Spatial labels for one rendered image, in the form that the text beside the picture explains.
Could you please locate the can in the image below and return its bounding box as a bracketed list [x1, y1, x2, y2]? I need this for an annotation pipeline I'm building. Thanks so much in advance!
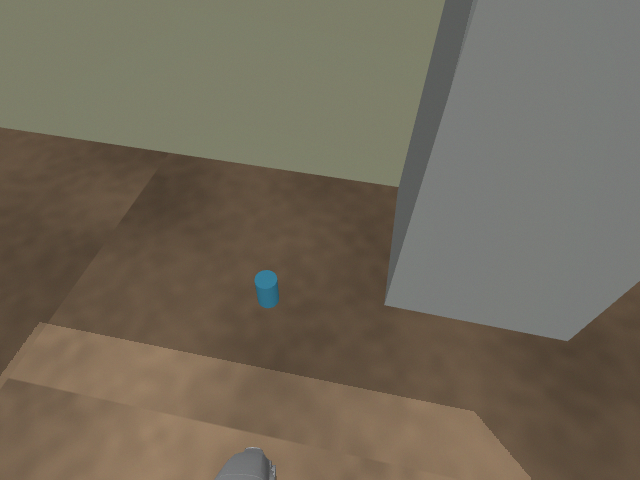
[254, 270, 279, 308]

